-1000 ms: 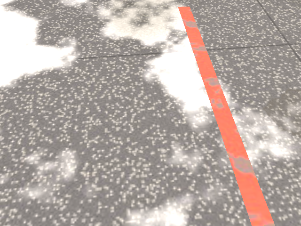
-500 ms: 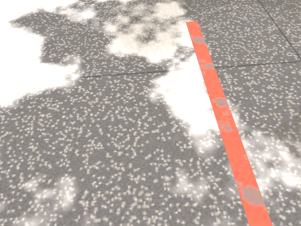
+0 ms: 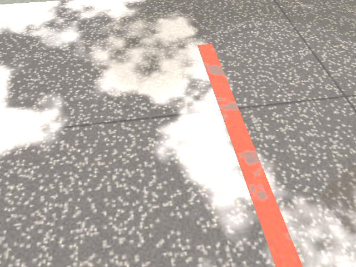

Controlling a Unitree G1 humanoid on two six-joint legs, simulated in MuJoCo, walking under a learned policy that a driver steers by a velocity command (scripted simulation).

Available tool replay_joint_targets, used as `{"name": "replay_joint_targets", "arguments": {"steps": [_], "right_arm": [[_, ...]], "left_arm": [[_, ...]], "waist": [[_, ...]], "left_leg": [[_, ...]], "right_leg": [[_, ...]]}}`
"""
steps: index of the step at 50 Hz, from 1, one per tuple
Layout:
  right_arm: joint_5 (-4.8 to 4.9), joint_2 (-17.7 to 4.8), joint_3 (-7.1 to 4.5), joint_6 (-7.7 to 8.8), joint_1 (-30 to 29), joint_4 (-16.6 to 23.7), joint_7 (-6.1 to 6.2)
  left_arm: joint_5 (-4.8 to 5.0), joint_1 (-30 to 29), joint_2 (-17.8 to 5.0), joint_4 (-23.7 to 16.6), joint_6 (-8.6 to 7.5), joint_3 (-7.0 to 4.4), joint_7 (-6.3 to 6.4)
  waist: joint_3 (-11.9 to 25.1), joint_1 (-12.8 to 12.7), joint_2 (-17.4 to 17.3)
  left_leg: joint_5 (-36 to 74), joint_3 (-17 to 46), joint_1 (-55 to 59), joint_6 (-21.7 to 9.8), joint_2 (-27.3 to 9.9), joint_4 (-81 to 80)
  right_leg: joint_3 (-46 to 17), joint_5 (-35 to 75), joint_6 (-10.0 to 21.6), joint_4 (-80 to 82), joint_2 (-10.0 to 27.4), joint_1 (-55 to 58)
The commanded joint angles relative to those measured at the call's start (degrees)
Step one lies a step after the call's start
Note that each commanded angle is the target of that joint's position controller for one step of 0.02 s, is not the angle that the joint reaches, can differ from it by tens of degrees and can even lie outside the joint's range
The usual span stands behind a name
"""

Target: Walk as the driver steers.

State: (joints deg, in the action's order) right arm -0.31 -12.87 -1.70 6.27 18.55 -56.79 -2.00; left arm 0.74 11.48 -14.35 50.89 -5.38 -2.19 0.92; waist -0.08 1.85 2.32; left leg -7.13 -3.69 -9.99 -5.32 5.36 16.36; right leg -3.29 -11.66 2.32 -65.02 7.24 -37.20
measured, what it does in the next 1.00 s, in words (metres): walks ahead: right foot, then left foot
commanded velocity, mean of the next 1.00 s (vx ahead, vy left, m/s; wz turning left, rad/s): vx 0.23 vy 0.00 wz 0.00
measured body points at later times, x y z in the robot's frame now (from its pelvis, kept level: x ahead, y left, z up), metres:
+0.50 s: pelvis +0.19 -0.07 -0.01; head +0.22 -0.08 +0.44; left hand +0.30 +0.18 -0.14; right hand +0.25 -0.32 -0.16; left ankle +0.18 +0.09 -0.71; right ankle +0.28 -0.15 -0.74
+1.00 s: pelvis +0.29 -0.08 -0.01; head +0.30 -0.09 +0.44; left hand +0.32 +0.19 -0.14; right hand +0.31 -0.34 -0.16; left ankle +0.22 +0.07 -0.69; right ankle +0.28 -0.16 -0.74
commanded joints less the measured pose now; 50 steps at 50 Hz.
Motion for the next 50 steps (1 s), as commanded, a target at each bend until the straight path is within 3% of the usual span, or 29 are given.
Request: {"name": "replay_joint_targets", "arguments": {"steps": [1,8,11,12,13,14,15,16,17,18,19,20,23,26,29,30,31,32,33,36,39,41,43,45,46,47,48,49,50], "right_arm": [[0.09,-7.58,-1.22,0.95,-2.20,3.16,1.15],[0.79,-9.02,-1.17,-0.99,4.82,0.58,2.10],[0.98,-8.94,-1.19,-1.96,3.45,0.17,2.55],[1.15,-8.98,-1.18,-2.18,1.82,0.47,2.73],[0.77,-8.18,-0.90,-2.20,2.37,0.72,2.78],[-0.65,-5.43,0.19,-1.73,5.17,1.68,2.77],[-0.25,0.79,2.10,-1.43,14.74,-0.98,2.26],[0.67,-4.68,0.85,-1.61,14.70,-2.29,2.07],[1.63,-7.12,0.03,-2.18,9.30,-0.88,2.19],[1.43,-6.78,-0.19,-3.00,4.97,-0.03,2.78],[0.95,-6.32,-0.56,-4.00,2.47,0.42,3.41],[0.64,-4.94,-0.46,-4.88,2.85,0.46,3.84],[0.27,-2.26,0.01,-6.02,3.86,-0.58,4.83],[0.13,-3.08,-0.22,-6.90,2.04,-0.79,5.02],[-0.99,-3.44,-0.45,-7.18,0.65,-1.08,4.67],[-1.37,-4.28,-0.48,-7.09,0.69,-0.86,4.68],[-0.74,-7.28,-1.11,-6.97,0.07,-1.03,4.81],[-0.08,-7.26,-1.42,-6.56,-0.48,-1.91,4.62],[-0.16,-5.36,-1.06,-5.92,-1.48,-2.01,4.52],[0.42,-6.38,-1.92,-4.58,-0.92,-2.22,4.55],[1.51,-9.45,-3.24,-3.19,2.80,-2.77,4.53],[1.66,-8.87,-3.41,-2.17,2.00,-2.55,4.52],[2.14,-8.30,-3.33,-1.80,-0.75,-1.69,4.02],[2.39,-8.68,-3.51,-2.01,-2.76,-0.94,3.64],[2.28,-7.49,-3.18,-1.87,-4.39,-0.14,3.55],[2.25,-3.43,-2.31,-1.23,-5.07,1.28,3.46],[1.88,-3.12,-2.03,-0.14,-7.02,3.19,3.49],[2.43,-5.44,-2.74,0.43,-7.19,3.08,3.03],[2.80,-5.55,-2.71,0.70,-6.68,2.60,2.38]], "left_arm": [[-0.68,1.89,-2.44,-2.44,0.30,-0.70,0.38],[-0.28,-10.57,-1.18,-5.69,-0.47,0.03,-1.08],[-0.70,-8.81,-3.53,-5.92,-0.90,-0.68,-1.82],[-1.13,-4.53,-4.62,-4.46,-1.18,-1.24,-1.79],[-1.59,1.37,-7.26,-2.37,-1.50,-2.24,-1.52],[-2.69,8.25,-11.71,-1.16,-1.53,-3.00,-1.26],[-2.55,9.93,-10.98,-0.43,-0.66,-2.50,-1.42],[-1.58,10.45,-7.08,-0.87,0.04,-1.58,-1.89],[-0.85,5.46,-6.39,-1.68,0.31,-1.27,-1.96],[-0.89,0.37,-5.40,-2.68,0.42,-0.77,-1.82],[-1.23,-3.38,-4.20,-3.17,0.47,-0.26,-1.71],[-1.88,-5.48,-4.11,-3.01,0.59,-0.19,-1.65],[-2.92,-5.31,-4.15,-1.81,0.98,-0.34,-1.19],[-1.75,-4.81,-4.94,-1.05,1.68,-0.47,-0.49],[-0.82,-3.92,-3.57,0.31,2.61,0.05,-0.08],[-0.88,-2.64,-3.12,1.02,2.77,0.18,-0.08],[-0.97,-0.88,-3.52,1.25,2.96,-0.20,0.01],[-0.99,-0.66,-3.64,1.52,3.26,-0.38,0.44],[-0.98,-0.74,-3.62,1.79,3.42,-0.45,0.76],[-0.57,0.60,-4.40,2.91,3.61,-1.17,1.19],[-0.13,-2.76,-1.38,1.96,1.86,-1.01,0.18],[0.33,-2.95,-1.37,1.64,0.57,-1.19,-0.73],[0.86,-1.55,-0.98,2.16,-0.19,-1.25,-1.05],[0.65,5.00,-1.83,5.44,-0.08,-2.11,-0.90],[0.64,10.70,-3.40,7.18,0.10,-2.80,-0.74],[0.63,17.29,-8.22,8.57,0.24,-4.19,-0.35],[0.21,23.00,-10.62,9.48,-0.16,-4.41,-1.07],[-0.58,19.23,-6.61,8.69,-0.80,-2.79,-1.10],[-0.72,15.04,-4.56,7.17,-1.19,-2.05,-1.32]], "waist": [[-3.06,-2.65,-4.47],[-2.75,1.92,-5.78],[-0.09,-0.33,-7.21],[2.01,-2.78,-6.93],[5.61,-4.60,-5.06],[14.08,-4.90,2.06],[22.01,-2.57,14.91],[23.59,-3.97,9.27],[16.71,-3.30,5.63],[12.00,-2.29,1.15],[8.32,-1.04,-0.01],[6.75,0.64,1.90],[6.54,1.19,4.56],[6.99,0.50,4.45],[2.41,1.12,3.36],[0.48,0.69,2.10],[-2.01,-1.52,-1.98],[-3.51,-1.77,-6.28],[-3.77,-1.97,-7.83],[-2.55,-1.61,-8.87],[-4.58,0.41,-13.87],[-5.21,-0.20,-13.90],[-5.00,-2.26,-11.38],[-2.84,-5.08,-9.38],[-1.44,-7.14,-5.63],[-0.09,-8.41,8.53],[0.98,-10.39,16.23],[-1.12,-7.29,8.41],[-2.08,-5.40,4.68]], "left_leg": [[3.71,12.44,-5.33,-9.83,-16.24,-11.66],[18.46,6.84,1.88,-5.85,-15.02,-4.53],[23.53,8.64,7.57,-3.56,-16.63,2.81],[25.78,8.14,7.93,-2.19,-15.34,7.35],[25.53,6.64,6.74,-0.38,-11.82,15.19],[7.87,4.14,-3.95,2.26,-7.42,29.86],[-28.46,4.14,-17.83,5.42,-1.88,45.89],[-31.82,10.19,-18.83,5.84,-3.58,52.14],[-29.00,9.22,-22.30,6.12,-5.52,53.92],[-25.03,8.28,-22.18,6.73,-7.78,52.23],[-22.09,8.20,-19.90,7.22,-9.49,48.56],[-19.61,7.85,-15.06,7.45,-10.40,43.67],[-17.52,5.06,-7.31,7.83,-8.56,31.88],[-10.48,4.45,-3.39,7.16,-8.21,22.98],[-3.89,3.54,1.57,4.76,-7.71,12.82],[-4.26,5.71,1.43,3.46,-9.87,9.91],[-9.70,6.09,-2.46,2.07,-10.53,9.28],[-17.20,6.63,-9.31,1.57,-9.77,7.05],[-18.81,7.07,-12.36,2.13,-9.74,4.82],[-29.57,8.99,-12.18,1.03,-10.33,2.55],[-34.85,22.76,-5.32,-4.79,-19.80,-4.61],[-29.44,26.85,-2.49,-6.99,-24.05,-5.16],[-23.66,21.93,-3.51,-4.91,-21.56,-2.97],[-17.33,15.22,-10.19,-2.39,-16.46,1.81],[-12.55,11.32,-14.58,-0.55,-13.67,9.42],[-10.21,2.16,-26.49,3.26,-6.74,27.37],[-22.12,3.17,-36.67,3.73,-3.87,42.21],[-20.98,7.69,-41.12,2.17,-7.92,51.62],[-15.16,8.37,-41.98,0.64,-10.18,53.68]], "right_leg": [[-0.15,8.67,-1.58,8.16,2.43,-1.85],[3.67,17.50,-2.11,30.72,-3.33,5.27],[2.59,13.73,0.33,36.09,-4.89,9.29],[3.39,15.70,1.46,39.30,-6.06,14.87],[3.39,26.01,2.86,41.52,-5.51,23.54],[-5.92,51.22,7.02,35.72,4.83,40.93],[-20.07,59.79,16.93,35.88,17.08,54.58],[-22.84,49.21,16.80,38.81,15.61,51.05],[-18.80,38.89,14.60,41.31,13.52,44.17],[-15.61,31.18,12.70,43.81,11.14,36.72],[-12.36,26.38,11.62,46.37,9.26,29.06],[-9.27,22.94,10.41,48.26,7.19,22.84],[-4.30,19.55,10.58,49.96,3.96,17.40],[-5.50,2.36,10.23,51.51,4.07,16.77],[-5.12,-17.41,5.39,52.40,1.21,11.64],[-4.83,-20.13,3.14,51.56,-0.03,10.88],[-2.32,-18.32,1.46,50.39,-3.00,11.76],[1.06,-14.05,0.41,47.71,-5.46,16.56],[1.75,-10.11,0.31,45.10,-5.73,20.46],[4.92,-18.26,1.68,38.47,-8.11,19.79],[7.36,-10.91,1.93,27.19,-9.76,10.39],[4.72,-9.69,3.49,23.52,-6.66,6.99],[5.90,-10.26,4.45,31.51,-6.80,12.59],[7.59,-3.95,3.82,37.73,-9.16,27.98],[2.73,-4.11,4.51,40.26,-5.92,34.80],[-14.41,-10.80,9.05,48.32,4.01,44.68],[-33.49,-11.51,15.46,54.92,14.44,49.34],[-32.32,-11.25,15.26,53.66,15.34,47.77],[-26.17,-9.55,13.05,53.72,12.70,45.61]]}}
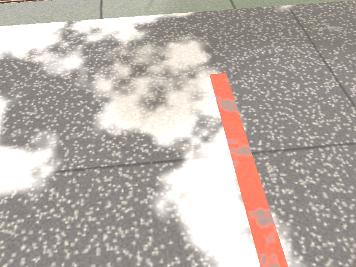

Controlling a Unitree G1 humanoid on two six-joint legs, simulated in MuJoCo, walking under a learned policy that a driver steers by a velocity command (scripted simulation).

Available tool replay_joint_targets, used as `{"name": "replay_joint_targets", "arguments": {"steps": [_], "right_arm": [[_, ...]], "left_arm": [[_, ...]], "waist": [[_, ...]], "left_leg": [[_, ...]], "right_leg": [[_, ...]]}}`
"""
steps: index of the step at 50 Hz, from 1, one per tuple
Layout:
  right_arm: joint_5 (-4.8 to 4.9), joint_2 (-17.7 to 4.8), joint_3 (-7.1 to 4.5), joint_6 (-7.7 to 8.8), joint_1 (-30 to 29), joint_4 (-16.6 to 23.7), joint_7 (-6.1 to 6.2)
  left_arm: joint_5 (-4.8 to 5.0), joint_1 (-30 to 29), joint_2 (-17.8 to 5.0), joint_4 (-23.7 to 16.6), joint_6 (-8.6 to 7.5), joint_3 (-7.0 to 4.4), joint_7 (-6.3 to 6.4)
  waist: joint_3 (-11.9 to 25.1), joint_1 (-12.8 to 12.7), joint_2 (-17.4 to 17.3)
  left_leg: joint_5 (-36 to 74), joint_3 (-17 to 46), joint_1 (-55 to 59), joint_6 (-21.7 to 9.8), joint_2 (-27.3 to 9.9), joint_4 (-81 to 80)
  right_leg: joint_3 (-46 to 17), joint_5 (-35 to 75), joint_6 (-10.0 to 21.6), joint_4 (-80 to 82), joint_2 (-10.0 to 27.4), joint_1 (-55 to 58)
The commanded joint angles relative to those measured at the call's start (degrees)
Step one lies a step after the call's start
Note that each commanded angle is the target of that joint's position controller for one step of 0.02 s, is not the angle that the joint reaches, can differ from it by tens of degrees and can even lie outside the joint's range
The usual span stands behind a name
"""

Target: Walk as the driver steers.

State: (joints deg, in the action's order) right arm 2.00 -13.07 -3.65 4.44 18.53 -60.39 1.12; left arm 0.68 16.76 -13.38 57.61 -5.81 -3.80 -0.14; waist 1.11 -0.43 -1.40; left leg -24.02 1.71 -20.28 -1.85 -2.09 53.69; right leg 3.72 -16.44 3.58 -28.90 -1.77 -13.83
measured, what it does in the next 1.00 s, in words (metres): walks ahead: left foot, then right foot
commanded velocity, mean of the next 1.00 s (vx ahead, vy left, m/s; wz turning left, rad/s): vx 0.47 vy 0.00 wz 0.00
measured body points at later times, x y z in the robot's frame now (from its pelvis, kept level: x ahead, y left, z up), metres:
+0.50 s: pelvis +0.24 +0.07 -0.01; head +0.28 +0.08 +0.44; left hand +0.22 +0.33 -0.16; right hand +0.39 -0.18 -0.12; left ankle +0.33 +0.15 -0.74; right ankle +0.09 -0.08 -0.64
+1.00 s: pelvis +0.53 +0.03 -0.02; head +0.56 +0.02 +0.43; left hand +0.74 +0.26 -0.11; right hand +0.46 -0.23 -0.16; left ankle +0.34 +0.15 -0.73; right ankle +0.66 -0.07 -0.74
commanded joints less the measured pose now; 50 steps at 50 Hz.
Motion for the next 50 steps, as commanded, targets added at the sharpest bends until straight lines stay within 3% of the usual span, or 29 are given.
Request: {"name": "replay_joint_targets", "arguments": {"steps": [1,2,4,7,9,12,15,17,18,19,20,21,22,23,24,25,27,28,30,33,37,43,45,47,48,49,50], "right_arm": [[0.22,-4.89,-0.82,2.65,-6.92,5.90,-0.89],[-0.27,-5.03,-1.09,2.56,-7.77,5.96,-0.92],[-0.57,-3.77,-1.13,1.92,-8.29,5.98,-1.23],[-1.13,-1.84,-0.40,1.29,-14.59,8.49,-1.44],[-0.97,-0.95,0.28,1.26,-19.42,10.25,-1.77],[-0.44,-1.92,0.64,1.11,-23.91,11.78,-2.43],[-0.27,-3.25,0.63,1.30,-26.34,13.45,-3.22],[-0.35,-5.04,-0.04,1.61,-24.17,13.50,-3.58],[-0.44,-6.58,-0.86,1.68,-20.34,12.65,-3.49],[-0.43,-8.68,-2.21,1.59,-11.42,9.93,-3.21],[-0.66,-11.91,-3.54,1.42,-0.31,7.09,-2.74],[-1.89,-17.67,-4.76,1.16,7.49,5.54,-2.53],[-1.72,-13.66,-3.27,1.16,6.68,5.52,-2.74],[-1.17,-10.55,-2.23,1.57,0.51,6.34,-2.92],[-1.18,-8.11,-1.40,1.79,-5.33,7.91,-3.01],[-1.75,-6.19,-0.80,2.05,-9.27,8.38,-3.32],[-2.54,-4.17,-0.21,2.41,-10.87,7.77,-3.68],[-2.47,-4.36,-0.22,2.45,-9.67,7.09,-3.53],[-2.49,-6.33,-0.49,2.55,-7.26,6.13,-2.75],[-2.34,-7.77,-0.61,2.26,-3.12,5.09,-1.45],[-1.86,-8.17,-0.41,1.80,0.74,4.40,-0.72],[-1.40,-8.85,-0.74,0.44,7.12,1.93,-0.46],[-1.21,-9.50,-1.15,-0.12,7.36,1.58,-0.26],[-1.14,-10.49,-1.55,-0.52,5.60,1.99,-0.18],[-1.06,-10.70,-1.58,-0.76,4.05,2.39,-0.22],[-1.30,-9.30,-1.00,-0.88,3.14,3.09,-0.28],[-2.15,-6.61,0.00,-0.59,4.84,4.65,-0.39]], "left_arm": [[-0.62,6.74,-5.82,-0.65,-0.85,-0.23,-0.57],[-0.46,5.09,-5.20,-1.24,-0.69,0.22,-0.74],[-0.82,6.72,-3.70,-0.61,0.01,0.91,-0.53],[-0.87,8.75,-5.59,-0.05,0.54,0.71,0.45],[-0.81,9.09,-6.93,-0.07,0.63,0.44,0.90],[-0.13,11.01,-7.61,0.88,0.47,-0.01,1.00],[0.43,11.39,-7.35,1.89,0.70,-0.47,1.07],[0.39,10.03,-8.22,1.76,1.12,-0.99,1.09],[0.26,9.09,-8.82,1.51,1.39,-1.22,1.09],[0.01,8.14,-8.21,1.23,1.80,-1.02,1.07],[-0.58,7.39,-6.88,0.11,1.97,-0.35,0.97],[-0.59,14.22,0.55,-0.71,1.01,1.74,0.28],[0.53,12.82,-0.58,0.04,-0.74,1.59,-0.08],[2.04,6.91,-5.28,-2.01,-1.66,0.28,-0.15],[2.18,2.78,-6.51,-3.27,-1.93,0.05,0.29],[1.34,1.10,-6.56,-3.44,-1.59,-0.47,0.94],[0.62,3.92,-4.23,-2.82,0.16,-0.82,1.47],[0.64,4.57,-3.19,-2.62,0.78,-0.82,1.52],[0.36,1.53,-3.70,-3.89,1.43,-1.16,1.67],[-0.33,-5.99,-4.44,-6.44,1.42,-1.53,1.57],[-0.18,-13.22,-3.37,-8.41,0.87,-1.08,0.61],[0.51,-23.30,-2.79,-12.04,0.09,0.16,-1.42],[0.70,-24.19,-3.37,-13.08,-0.32,0.27,-2.16],[0.76,-20.04,-5.41,-12.47,-0.62,-0.45,-2.42],[0.59,-13.75,-7.25,-10.74,-0.72,-1.46,-2.27],[0.39,-2.97,-10.42,-7.43,-0.70,-2.99,-1.86],[-0.63,7.52,-15.14,-5.34,-0.47,-4.19,-1.21]], "waist": [[-3.76,-1.94,5.60],[-4.69,-1.20,4.37],[-4.21,-0.78,5.70],[-5.60,-1.73,5.02],[-6.57,-2.65,5.45],[-7.96,-3.58,6.28],[-9.12,-2.84,6.10],[-6.91,-0.62,6.65],[-3.89,1.71,7.57],[1.14,6.11,7.49],[8.35,10.43,5.04],[18.41,7.87,-10.04],[21.49,7.95,-11.72],[11.73,6.65,-9.19],[6.33,4.75,-4.50],[2.66,2.59,-1.31],[1.17,-0.82,-3.55],[0.54,-1.24,-3.65],[-1.61,-1.33,-2.86],[-3.61,0.37,-1.29],[-4.48,2.43,-1.58],[-7.32,5.65,-1.03],[-7.27,5.02,-1.90],[-4.35,2.02,-3.65],[-0.38,-1.65,-4.26],[6.27,-6.30,-3.48],[15.63,-8.09,4.62]], "left_leg": [[6.78,2.33,-31.35,-3.52,-4.28,15.04],[10.19,2.09,-30.09,-3.46,-5.58,12.11],[13.63,0.08,-25.98,-2.29,-5.70,7.62],[18.87,-1.86,-24.79,-0.08,-4.50,-3.17],[23.54,-2.89,-21.12,0.56,-3.07,-11.77],[26.78,-3.74,-17.20,0.47,-1.75,-18.11],[25.30,-2.47,-17.29,-1.56,-1.94,-21.69],[21.96,-3.39,-12.13,-3.24,-0.54,-23.18],[20.32,-4.87,-5.73,-4.20,1.32,-22.93],[19.57,-6.24,5.61,-5.58,3.35,-22.91],[18.19,0.05,22.91,-8.20,-1.96,-21.51],[5.49,27.89,44.41,-17.52,-17.74,-27.13],[-0.83,43.28,44.33,-18.09,-20.52,-37.81],[-1.14,35.12,36.49,-14.47,-18.54,-38.62],[3.65,26.61,26.77,-12.43,-16.63,-39.60],[9.37,20.00,17.72,-11.20,-14.34,-41.27],[13.08,12.76,8.85,-10.01,-10.66,-44.21],[14.27,10.83,7.06,-10.47,-9.98,-45.38],[16.30,8.63,6.00,-11.34,-9.78,-47.41],[19.43,7.69,9.80,-11.26,-10.28,-48.39],[21.92,3.82,12.84,-9.44,-8.82,-48.49],[24.57,2.59,23.28,-9.47,-11.58,-44.90],[28.61,2.88,26.11,-9.02,-13.13,-42.23],[41.98,2.14,26.75,-7.83,-13.18,-37.30],[52.56,0.48,25.71,-6.81,-11.58,-30.30],[53.89,-1.85,19.69,-5.01,-8.39,-18.10],[34.76,-4.71,3.18,-2.33,-3.52,2.33]], "right_leg": [[-28.26,-2.51,10.05,18.66,19.71,20.02],[-24.06,3.77,8.71,19.53,18.39,17.75],[-16.75,14.12,7.35,20.35,15.27,15.05],[-11.87,19.24,7.57,21.44,13.72,12.68],[-9.67,18.08,7.26,22.55,13.02,10.02],[-8.24,15.65,7.27,23.39,13.88,9.67],[-7.84,18.11,6.49,21.68,16.47,14.86],[-6.92,27.90,5.39,17.33,17.18,17.62],[-5.95,38.26,4.66,12.32,16.65,17.92],[-3.92,45.71,3.37,2.09,14.26,15.69],[-2.14,38.20,1.32,-13.57,11.34,5.11],[-1.32,8.29,-2.95,-38.27,1.12,-17.35],[-10.79,-14.80,-1.97,-47.99,-1.05,-24.32],[-10.81,-11.91,-0.59,-51.33,2.53,-29.91],[-9.01,-6.17,0.22,-49.29,5.95,-28.93],[-8.04,-1.59,0.28,-45.60,8.37,-25.69],[-8.43,2.10,0.48,-40.50,10.88,-18.60],[-7.91,2.55,0.32,-39.03,11.11,-17.84],[-7.43,6.21,-0.63,-34.95,11.56,-20.84],[-7.46,14.63,-2.20,-25.28,11.70,-28.04],[-5.60,23.79,-2.56,-13.00,9.67,-27.51],[-3.83,20.35,-1.93,-3.04,7.44,-29.46],[-3.47,16.16,-0.75,-1.15,6.71,-28.25],[-1.62,12.24,0.99,0.26,4.23,-19.74],[0.24,12.40,2.36,1.17,1.97,-10.24],[-0.68,14.17,4.54,0.22,2.37,5.46],[-17.74,11.77,9.65,-0.26,15.56,25.86]]}}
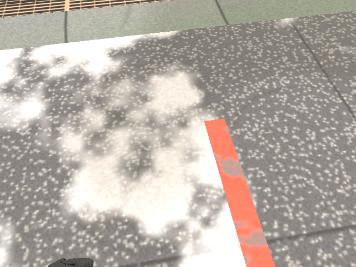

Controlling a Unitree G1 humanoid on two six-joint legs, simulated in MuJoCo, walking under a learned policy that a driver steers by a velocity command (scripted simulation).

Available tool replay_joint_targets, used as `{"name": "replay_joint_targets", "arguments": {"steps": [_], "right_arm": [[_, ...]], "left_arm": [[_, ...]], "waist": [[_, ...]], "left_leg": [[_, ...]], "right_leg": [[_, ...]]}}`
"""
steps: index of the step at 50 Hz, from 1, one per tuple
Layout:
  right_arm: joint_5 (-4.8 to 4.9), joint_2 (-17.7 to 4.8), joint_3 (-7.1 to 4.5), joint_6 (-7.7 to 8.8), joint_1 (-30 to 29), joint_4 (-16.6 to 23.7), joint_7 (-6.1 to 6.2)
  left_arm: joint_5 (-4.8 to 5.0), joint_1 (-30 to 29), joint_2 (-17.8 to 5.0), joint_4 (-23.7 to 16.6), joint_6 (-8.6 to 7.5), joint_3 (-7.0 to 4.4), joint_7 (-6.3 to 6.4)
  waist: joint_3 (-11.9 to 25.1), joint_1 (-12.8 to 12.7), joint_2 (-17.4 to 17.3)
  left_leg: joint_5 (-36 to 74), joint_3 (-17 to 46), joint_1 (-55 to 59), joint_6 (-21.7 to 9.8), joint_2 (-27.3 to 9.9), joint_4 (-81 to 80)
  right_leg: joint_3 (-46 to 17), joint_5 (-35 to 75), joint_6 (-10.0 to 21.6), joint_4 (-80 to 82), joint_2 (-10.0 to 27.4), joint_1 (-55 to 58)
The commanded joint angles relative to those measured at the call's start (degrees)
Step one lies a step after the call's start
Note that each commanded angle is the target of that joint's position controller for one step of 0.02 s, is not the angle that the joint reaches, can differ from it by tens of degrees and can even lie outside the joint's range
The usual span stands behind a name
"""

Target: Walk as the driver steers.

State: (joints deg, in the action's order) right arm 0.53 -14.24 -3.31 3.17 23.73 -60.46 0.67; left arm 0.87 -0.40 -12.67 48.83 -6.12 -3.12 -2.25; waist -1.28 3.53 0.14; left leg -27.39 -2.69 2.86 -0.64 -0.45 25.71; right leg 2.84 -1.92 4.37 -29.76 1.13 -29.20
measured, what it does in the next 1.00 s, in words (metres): walks ahead: left foot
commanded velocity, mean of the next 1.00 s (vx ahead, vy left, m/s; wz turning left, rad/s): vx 0.50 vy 0.00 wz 0.17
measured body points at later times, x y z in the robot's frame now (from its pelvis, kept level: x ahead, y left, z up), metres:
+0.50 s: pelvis +0.28 +0.01 +0.01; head +0.31 +0.02 +0.46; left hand +0.23 +0.28 -0.13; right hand +0.49 -0.22 -0.09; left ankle +0.45 +0.13 -0.70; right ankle +0.13 -0.11 -0.72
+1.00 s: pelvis +0.56 +0.04 +0.02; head +0.58 +0.06 +0.47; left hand +0.76 +0.31 -0.06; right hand +0.58 -0.24 -0.11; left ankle +0.45 +0.13 -0.72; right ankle +0.75 -0.08 -0.69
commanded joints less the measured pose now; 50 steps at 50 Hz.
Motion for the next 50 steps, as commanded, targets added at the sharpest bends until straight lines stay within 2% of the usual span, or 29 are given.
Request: {"name": "replay_joint_targets", "arguments": {"steps": [1,2,3,4,5,6,8,10,13,16,20,22,24,25,26,27,28,29,30,31,32,33,34,36,38,39,44,47,50], "right_arm": [[-0.28,1.21,1.59,2.23,5.17,4.28,-0.62],[1.26,-5.29,0.05,3.54,0.36,4.50,-0.89],[2.18,-7.57,-0.53,4.34,-4.92,6.22,-0.98],[1.86,-7.28,-0.66,4.48,-7.64,6.66,-0.51],[1.06,-6.80,-1.16,4.03,-8.57,6.72,-0.18],[0.86,-5.60,-1.26,3.19,-7.07,6.50,-0.19],[0.74,-3.20,-1.13,1.85,-5.76,6.31,-0.04],[0.32,-3.53,-1.33,1.26,-9.27,7.66,0.16],[-0.25,-3.45,-1.38,1.34,-15.69,9.86,-0.07],[0.02,-2.45,-0.85,1.72,-21.81,11.48,-0.68],[0.59,-2.55,-0.29,1.99,-28.28,13.65,-1.74],[0.73,-3.20,-0.26,2.36,-29.90,14.83,-2.48],[0.83,-4.66,-0.69,2.72,-28.00,14.89,-2.95],[0.76,-5.97,-1.33,2.86,-24.55,14.13,-2.95],[0.57,-7.90,-2.51,2.87,-16.88,11.79,-2.75],[0.26,-11.27,-3.91,2.74,-5.95,8.65,-2.36],[-0.55,-17.01,-5.30,2.36,1.81,6.99,-2.17],[0.16,-14.03,-4.10,2.14,2.26,6.78,-2.43],[0.58,-10.70,-2.98,2.28,-2.46,7.68,-2.49],[0.33,-8.72,-2.40,2.37,-7.57,9.42,-2.45],[-0.32,-7.26,-1.93,2.43,-11.29,10.19,-2.60],[-0.89,-5.75,-1.44,2.61,-13.15,10.61,-2.66],[-0.98,-5.09,-1.21,2.61,-13.43,10.65,-2.70],[-0.29,-6.70,-1.59,2.74,-11.82,10.34,-2.19],[-0.03,-8.76,-2.16,2.79,-9.44,9.96,-1.17],[0.01,-9.08,-2.26,2.70,-8.18,9.75,-0.76],[0.52,-8.91,-2.31,1.94,-3.52,9.04,0.26],[0.89,-8.88,-2.44,1.33,-0.94,8.48,0.46],[0.89,-9.74,-2.95,0.57,-1.36,9.07,0.87]], "left_arm": [[-0.80,26.35,-16.94,4.32,-0.02,-4.65,0.46],[-0.25,24.17,-11.63,3.96,-0.06,-3.14,0.53],[-0.06,18.83,-9.42,2.85,-0.12,-2.44,0.78],[-0.49,14.20,-8.30,1.90,-0.16,-1.96,0.71],[-1.06,11.81,-6.68,1.62,-0.30,-1.49,0.46],[-1.55,11.13,-5.31,1.94,-0.42,-1.02,0.28],[-1.21,12.43,-5.81,3.02,-0.64,-1.11,0.31],[-1.15,14.04,-7.79,3.81,-0.71,-1.51,1.02],[-1.00,16.79,-8.52,4.76,-0.21,-1.59,2.03],[-0.55,19.25,-8.95,5.57,0.02,-1.57,2.43],[-0.02,23.52,-9.47,7.73,0.68,-1.83,2.59],[0.15,24.20,-9.90,8.46,1.28,-2.17,2.84],[0.23,23.25,-10.74,8.51,1.84,-2.59,3.07],[0.24,21.99,-11.27,8.21,2.10,-2.75,3.13],[0.21,20.74,-10.74,7.91,2.43,-2.52,3.13],[-0.40,20.38,-9.26,6.99,2.57,-1.83,3.24],[-0.96,27.10,-3.33,6.13,1.56,-0.05,2.62],[-0.78,25.85,-3.48,6.42,-0.14,0.24,2.20],[0.70,20.70,-8.20,4.83,-1.41,-0.97,1.82],[1.26,16.13,-8.95,3.52,-2.05,-1.00,1.98],[0.49,13.92,-8.85,3.16,-2.11,-1.32,2.44],[-0.26,14.18,-8.70,3.10,-1.60,-1.80,2.85],[-0.56,14.92,-7.76,2.92,-0.96,-1.84,2.99],[-1.02,14.53,-6.40,2.31,0.06,-1.83,3.43],[-1.25,9.85,-6.63,0.43,0.48,-1.96,3.84],[-1.27,7.35,-6.56,-0.41,0.50,-1.95,3.85],[-0.59,-2.60,-5.37,-3.49,-0.16,-1.31,2.67],[-0.11,-6.65,-6.00,-5.40,-0.79,-1.03,1.86],[0.07,-5.65,-8.30,-6.03,-1.74,-1.49,1.29]], "waist": [[24.86,-8.64,16.69],[20.52,-10.05,11.32],[12.50,-9.13,8.66],[8.54,-7.19,3.15],[5.34,-5.43,2.04],[4.81,-3.54,3.08],[3.42,-2.32,3.60],[1.19,-2.38,2.91],[-0.45,-3.79,2.60],[-1.71,-5.62,3.06],[-3.71,-7.68,3.10],[-4.13,-7.42,3.35],[-2.72,-5.55,4.32],[-0.43,-3.38,5.23],[4.02,0.65,4.94],[11.56,4.66,2.52],[20.47,2.83,-10.78],[23.82,2.77,-15.24],[16.54,2.40,-12.18],[10.56,1.28,-7.56],[6.18,-0.51,-3.22],[4.77,-2.64,-3.15],[4.48,-3.92,-3.78],[3.37,-4.65,-4.20],[1.32,-3.86,-3.61],[0.65,-3.21,-3.50],[-0.91,-0.10,-4.73],[-1.33,1.21,-4.60],[-0.45,-0.41,-6.03]], "left_leg": [[-4.34,4.80,-38.15,-1.26,4.60,45.99],[-4.51,10.46,-44.38,-2.44,1.09,51.87],[0.72,8.50,-46.97,-3.22,-1.93,51.56],[6.15,7.08,-44.42,-3.23,-4.79,48.65],[9.09,6.75,-41.72,-3.02,-6.48,45.43],[10.98,7.15,-38.39,-3.06,-7.75,43.56],[12.07,6.50,-36.85,-2.48,-8.49,39.88],[16.17,5.98,-40.19,-1.30,-8.95,34.99],[25.68,5.40,-43.77,-0.07,-8.65,24.61],[33.20,3.39,-41.06,-0.09,-6.56,14.02],[32.89,2.77,-41.71,-0.70,-5.04,7.13],[29.54,3.18,-42.44,-1.89,-4.79,5.12],[25.12,2.42,-38.37,-3.33,-3.61,3.71],[23.38,0.90,-32.52,-4.23,-1.85,3.30],[23.53,-0.84,-22.01,-5.58,0.20,2.48],[24.85,2.96,-5.81,-8.05,-3.12,4.74],[16.66,28.65,17.52,-17.40,-17.39,2.18],[10.89,46.17,21.52,-19.82,-20.94,-8.12],[8.03,40.34,16.38,-16.78,-18.76,-8.79],[11.84,32.75,7.75,-15.06,-16.59,-9.52],[17.37,27.06,-1.32,-14.31,-14.53,-11.09],[21.56,23.65,-7.39,-13.61,-12.75,-12.51],[22.90,22.26,-10.67,-13.69,-11.62,-13.94],[23.96,19.79,-14.06,-14.51,-10.57,-16.08],[24.11,18.68,-15.00,-14.68,-10.23,-17.41],[23.67,18.22,-15.03,-14.15,-9.83,-17.64],[21.84,16.20,-15.73,-11.46,-7.46,-16.12],[20.91,18.96,-11.92,-11.29,-8.73,-12.79],[22.73,22.79,-9.01,-10.30,-10.07,-7.77]], "right_leg": [[-43.13,-11.22,16.20,9.14,22.70,54.70],[-41.53,-15.07,13.35,11.52,20.24,51.98],[-32.05,-10.87,10.82,12.43,18.43,43.71],[-25.87,-5.44,9.54,14.15,16.40,34.77],[-21.34,-1.03,8.94,16.02,14.42,27.75],[-18.47,0.12,8.62,17.81,13.07,23.89],[-15.22,1.56,9.33,20.56,12.11,20.27],[-12.85,3.35,9.73,22.49,11.95,19.30],[-9.72,5.08,8.64,23.45,10.86,20.88],[-6.25,4.27,7.03,23.97,9.07,21.14],[-5.94,3.00,6.81,22.32,11.29,27.62],[-6.46,4.94,6.31,20.02,13.37,31.81],[-6.54,11.38,5.25,16.69,14.48,34.21],[-5.82,20.36,4.53,12.74,13.98,34.31],[-3.77,28.43,3.26,3.92,11.56,32.62],[-0.79,23.79,1.28,-10.14,8.39,24.78],[1.27,1.27,-3.15,-33.46,-0.39,1.23],[-5.98,-29.88,-3.49,-43.45,-4.41,-8.86],[-8.46,-28.07,-2.10,-47.87,-0.58,-15.00],[-7.23,-22.80,-1.28,-46.12,2.20,-15.44],[-6.37,-18.31,-1.27,-41.94,4.28,-13.04],[-6.83,-15.70,-1.31,-37.91,5.98,-8.80],[-6.95,-14.63,-1.61,-35.37,6.39,-5.79],[-6.27,-13.05,-2.95,-29.84,6.17,-4.34],[-6.09,-7.62,-4.61,-22.26,5.61,-6.77],[-6.21,-4.05,-5.14,-18.34,5.18,-7.42],[-5.77,7.53,-5.90,-3.13,1.65,-3.26],[-6.44,6.27,-5.85,1.04,0.72,-2.56],[-6.79,0.99,-5.06,4.35,0.03,2.24]]}}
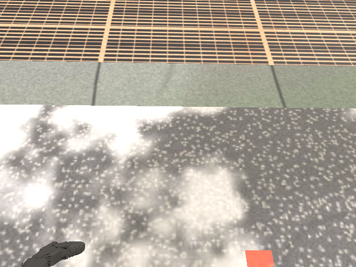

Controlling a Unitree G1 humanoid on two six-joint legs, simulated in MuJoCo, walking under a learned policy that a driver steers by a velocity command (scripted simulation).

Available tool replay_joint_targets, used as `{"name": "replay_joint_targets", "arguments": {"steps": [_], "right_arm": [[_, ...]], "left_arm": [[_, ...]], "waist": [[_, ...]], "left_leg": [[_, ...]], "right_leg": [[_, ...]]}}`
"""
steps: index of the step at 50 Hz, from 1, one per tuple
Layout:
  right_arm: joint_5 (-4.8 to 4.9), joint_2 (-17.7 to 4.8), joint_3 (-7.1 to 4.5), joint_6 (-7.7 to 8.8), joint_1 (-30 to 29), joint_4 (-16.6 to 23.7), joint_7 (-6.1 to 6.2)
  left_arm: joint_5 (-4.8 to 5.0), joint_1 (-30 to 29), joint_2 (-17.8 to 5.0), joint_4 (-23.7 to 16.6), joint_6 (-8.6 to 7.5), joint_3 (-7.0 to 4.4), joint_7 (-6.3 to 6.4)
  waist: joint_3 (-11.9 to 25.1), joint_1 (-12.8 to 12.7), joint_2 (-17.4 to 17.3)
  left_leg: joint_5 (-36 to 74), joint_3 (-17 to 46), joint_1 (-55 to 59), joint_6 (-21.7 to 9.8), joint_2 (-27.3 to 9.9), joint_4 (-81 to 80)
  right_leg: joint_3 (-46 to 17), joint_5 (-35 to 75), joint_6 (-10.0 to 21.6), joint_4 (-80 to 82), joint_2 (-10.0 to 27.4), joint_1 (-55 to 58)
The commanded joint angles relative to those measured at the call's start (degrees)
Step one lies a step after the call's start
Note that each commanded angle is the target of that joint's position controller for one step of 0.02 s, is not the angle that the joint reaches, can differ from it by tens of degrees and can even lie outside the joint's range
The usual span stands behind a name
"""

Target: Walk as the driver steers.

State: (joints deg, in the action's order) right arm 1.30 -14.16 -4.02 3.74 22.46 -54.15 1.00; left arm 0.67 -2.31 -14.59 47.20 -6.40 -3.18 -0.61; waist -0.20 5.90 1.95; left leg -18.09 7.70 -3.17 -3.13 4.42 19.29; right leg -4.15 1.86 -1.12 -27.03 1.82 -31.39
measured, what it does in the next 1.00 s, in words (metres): walks ahead, turning left: right foot, then left foot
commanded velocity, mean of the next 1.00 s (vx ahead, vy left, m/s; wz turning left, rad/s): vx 0.50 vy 0.00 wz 0.58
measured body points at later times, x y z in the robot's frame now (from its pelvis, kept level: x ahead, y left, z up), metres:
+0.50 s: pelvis +0.26 +0.01 -0.01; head +0.29 +0.03 +0.44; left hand +0.18 +0.29 -0.14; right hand +0.54 -0.15 -0.09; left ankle +0.38 +0.19 -0.71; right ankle +0.17 -0.14 -0.74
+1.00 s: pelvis +0.52 +0.14 +0.00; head +0.54 +0.18 +0.44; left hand +0.59 +0.47 -0.08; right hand +0.72 -0.08 -0.11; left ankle +0.38 +0.17 -0.74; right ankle +0.75 +0.12 -0.71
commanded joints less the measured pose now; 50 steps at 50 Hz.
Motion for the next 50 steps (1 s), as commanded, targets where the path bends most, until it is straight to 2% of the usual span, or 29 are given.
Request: {"name": "replay_joint_targets", "arguments": {"steps": [1,2,3,4,5,6,7,8,10,12,14,19,22,24,26,27,28,29,30,31,32,33,34,35,38,41,44,47,50], "right_arm": [[0.08,-9.72,-2.32,-0.25,-0.78,3.20,0.60],[-0.08,-8.53,-1.96,-0.31,-1.70,4.02,0.54],[-0.62,-5.96,-1.01,-0.13,-3.43,5.69,0.24],[0.17,-1.63,0.19,0.72,2.93,7.20,0.09],[0.96,-4.44,0.01,1.09,3.96,7.51,0.09],[1.29,-9.36,-1.28,0.96,0.30,7.72,0.10],[1.03,-9.42,-1.51,0.56,-3.13,8.33,0.19],[0.48,-8.52,-1.64,0.31,-5.04,9.03,0.15],[0.49,-6.19,-1.80,-0.71,-4.90,9.82,-0.34],[0.52,-4.48,-1.52,-1.50,-6.01,11.21,-0.62],[0.21,-4.32,-1.41,-1.83,-8.20,12.78,-0.78],[0.09,-3.57,-0.57,-1.32,-16.26,15.73,-2.58],[0.10,-3.61,-0.24,-1.47,-21.48,18.25,-3.58],[0.11,-4.44,-0.44,-1.63,-23.03,19.74,-4.14],[-0.09,-6.40,-1.39,-1.90,-20.64,20.17,-4.35],[-0.03,-8.17,-2.44,-2.03,-15.48,19.15,-4.27],[0.15,-11.13,-4.26,-2.18,-5.79,16.46,-3.77],[0.29,-16.48,-6.28,-2.77,3.29,14.41,-2.40],[0.54,-21.96,-6.40,-2.06,0.14,15.33,-2.39],[0.00,-16.54,-4.83,-1.34,2.41,16.59,-2.73],[-0.47,-13.74,-3.93,-0.53,0.32,16.00,-2.91],[-0.24,-12.13,-3.38,-0.16,-3.34,16.47,-2.86],[-0.44,-10.31,-2.76,-0.19,-7.47,17.30,-2.70],[-1.20,-9.30,-2.29,-0.14,-9.72,18.32,-2.46],[-0.88,-10.23,-2.47,0.27,-9.48,18.32,-1.64],[-0.51,-11.43,-2.87,0.19,-6.76,17.37,-0.55],[-0.18,-11.59,-2.98,-0.21,-4.14,16.42,-0.14],[0.21,-11.47,-3.00,-0.54,-1.24,15.14,-0.07],[0.15,-11.16,-2.99,-1.20,-0.89,14.90,0.32]], "left_arm": [[0.26,-0.80,-7.21,-3.78,-1.75,-1.76,-0.31],[-0.08,5.30,-8.88,-2.18,-2.00,-2.63,-0.01],[-1.01,14.88,-11.85,-0.71,-2.27,-3.61,0.40],[-1.61,22.95,-17.22,0.56,-1.45,-5.09,0.77],[-0.73,22.99,-13.32,0.95,-0.88,-4.09,0.47],[-0.48,19.29,-8.59,-0.36,-0.69,-2.77,0.45],[-0.73,15.97,-6.89,-0.99,-0.34,-2.18,0.47],[-0.97,13.26,-5.51,-0.78,-0.09,-1.73,0.33],[-1.48,11.31,-4.86,-0.27,-0.17,-1.48,0.25],[-1.24,11.74,-6.04,0.46,-0.57,-2.00,0.29],[-1.20,12.44,-7.47,1.14,-0.74,-2.54,0.58],[-0.85,14.23,-9.62,1.76,0.03,-3.07,1.18],[-0.11,17.34,-11.17,2.62,0.88,-3.45,1.29],[0.48,18.32,-12.27,3.07,1.68,-3.78,1.30],[0.94,17.90,-14.03,2.84,2.47,-4.25,1.53],[1.09,17.56,-14.73,2.69,3.01,-4.42,1.70],[1.08,17.09,-14.12,2.41,3.36,-4.09,1.93],[-0.70,18.27,-11.23,1.17,3.01,-2.93,1.97],[-2.12,22.84,-3.25,-2.46,1.07,-0.30,0.92],[0.51,15.37,-8.56,-3.20,-1.17,-1.16,0.18],[2.15,11.01,-10.37,-4.69,-2.13,-1.66,-0.09],[1.19,11.05,-9.59,-4.29,-2.48,-1.43,0.33],[-0.28,11.71,-9.89,-3.55,-2.23,-1.82,0.75],[-0.58,13.14,-10.25,-3.38,-1.46,-2.16,0.67],[-1.46,12.73,-8.27,-4.36,0.35,-2.01,0.69],[-1.73,6.30,-6.41,-6.70,0.57,-1.27,0.68],[-1.12,0.37,-5.24,-8.58,0.13,-0.60,-0.09],[-0.36,-2.74,-6.57,-10.35,-0.40,-0.84,-0.79],[-0.23,-1.30,-8.56,-10.69,-1.13,-1.63,-1.26]], "waist": [[-0.45,-4.47,-8.62],[2.90,-7.42,-8.30],[10.51,-11.91,-5.02],[20.08,-11.15,9.92],[20.82,-10.47,15.81],[12.38,-10.81,8.79],[7.19,-9.99,4.13],[3.18,-8.76,2.59],[0.56,-6.54,4.84],[-0.11,-6.12,3.92],[-0.46,-6.11,2.34],[-2.14,-8.58,1.30],[-3.87,-10.24,1.01],[-4.38,-9.90,1.49],[-1.81,-7.38,3.35],[1.30,-4.16,3.81],[6.17,1.00,2.49],[11.69,4.02,-5.24],[17.65,-3.91,-18.38],[20.70,1.21,-10.67],[12.47,1.13,-8.29],[8.51,-1.56,-3.72],[5.44,-4.13,-2.91],[4.50,-6.16,-4.37],[2.94,-7.39,-4.00],[0.83,-5.48,-4.41],[-0.24,-2.95,-5.98],[-0.71,-1.81,-6.78],[-0.21,-3.07,-8.59]], "left_leg": [[15.67,13.03,-3.00,-7.23,-14.46,1.10],[19.69,12.10,-4.54,-5.86,-11.71,6.63],[17.31,8.63,-11.24,-3.94,-8.01,20.45],[-0.66,0.06,-31.17,0.58,0.20,40.45],[-15.87,0.94,-40.57,0.88,-2.21,51.01],[-11.93,1.91,-43.52,0.76,-5.29,54.70],[-7.28,-0.04,-42.31,0.95,-7.71,54.42],[-3.97,-0.70,-40.63,1.13,-9.23,51.72],[-0.49,-1.25,-36.41,1.11,-11.81,48.22],[2.04,-2.06,-36.71,1.60,-12.49,46.03],[6.12,-1.95,-38.59,2.24,-12.72,41.81],[19.34,-5.93,-35.88,1.90,-11.50,26.06],[18.58,-8.37,-35.74,0.97,-10.49,20.48],[14.36,-9.79,-35.27,-0.41,-9.41,18.22],[8.24,-12.99,-28.94,-2.62,-5.90,17.37],[6.55,-14.61,-21.81,-4.10,-3.33,16.35],[10.00,-14.96,-7.91,-6.26,-0.73,12.81],[10.30,-1.65,10.19,-9.88,-8.52,11.94],[-0.45,31.68,26.36,-20.67,-21.95,4.65],[-4.30,37.92,26.96,-20.10,-23.58,-2.26],[1.28,29.54,21.28,-17.36,-22.01,-2.65],[6.79,22.89,12.65,-15.51,-19.49,-2.41],[12.46,17.31,4.38,-14.12,-17.19,-2.98],[16.15,14.84,-1.01,-13.73,-15.91,-4.26],[22.16,10.71,-8.05,-14.34,-13.99,-6.74],[21.91,7.12,-10.15,-12.48,-11.38,-6.84],[16.64,6.10,-11.70,-10.03,-9.52,-5.86],[13.65,9.94,-8.71,-9.27,-11.21,-2.90],[14.28,14.87,-3.90,-8.25,-13.00,2.33]], "right_leg": [[0.84,-4.43,1.21,2.78,-1.00,8.61],[1.27,-5.17,2.80,4.08,-0.92,17.45],[-4.62,-6.15,6.22,1.65,6.21,32.37],[-25.94,-13.34,14.42,3.59,20.08,54.82],[-38.59,-21.98,16.42,8.44,24.05,55.71],[-31.09,-24.28,13.80,9.49,21.55,48.18],[-22.59,-20.23,11.72,10.51,18.91,40.22],[-17.03,-15.54,10.99,12.55,16.50,33.28],[-9.44,-10.92,10.18,15.93,13.86,25.98],[-4.89,-6.06,11.31,18.14,13.84,24.35],[-1.09,-1.05,12.03,19.04,14.29,25.02],[9.24,2.45,10.10,19.46,12.35,26.64],[11.73,3.03,9.24,18.44,13.80,30.95],[13.04,8.03,8.27,15.86,15.12,34.64],[15.12,26.03,7.19,8.54,15.31,36.61],[16.32,34.38,6.49,0.57,14.67,36.22],[17.96,34.66,4.73,-11.66,12.61,31.25],[18.23,14.30,1.89,-30.46,10.09,15.76],[10.20,-36.01,-0.86,-48.49,-1.79,-8.57],[-0.26,-35.60,0.33,-53.13,-1.16,-14.76],[0.23,-29.97,1.71,-51.60,1.11,-18.57],[0.02,-25.09,2.15,-46.72,3.53,-15.51],[-0.01,-22.39,1.69,-41.89,5.16,-11.00],[-0.52,-20.58,1.35,-39.56,6.21,-6.90],[0.80,-16.58,-1.05,-32.56,5.33,-4.14],[1.24,-5.59,-2.59,-20.26,3.38,-4.60],[1.83,3.46,-2.38,-8.48,0.37,-0.26],[0.65,3.63,-1.47,-3.70,-0.87,1.24],[-0.07,-3.35,0.31,-0.94,-1.49,3.57]]}}
Keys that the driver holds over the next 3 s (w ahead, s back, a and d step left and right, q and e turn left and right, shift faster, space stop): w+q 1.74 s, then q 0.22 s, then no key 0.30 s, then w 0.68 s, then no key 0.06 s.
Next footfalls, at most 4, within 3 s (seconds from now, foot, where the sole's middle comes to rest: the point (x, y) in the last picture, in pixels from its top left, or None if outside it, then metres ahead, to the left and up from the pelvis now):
0.06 right None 0.21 -0.14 -0.78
0.58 left None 0.42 0.19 -0.78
1.06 right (122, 199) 0.77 0.16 -0.78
1.58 left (23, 210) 0.76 0.55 -0.78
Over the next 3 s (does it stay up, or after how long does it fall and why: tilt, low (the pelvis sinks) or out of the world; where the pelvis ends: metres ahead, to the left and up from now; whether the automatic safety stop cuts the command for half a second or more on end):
stays up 1.00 0.83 0.00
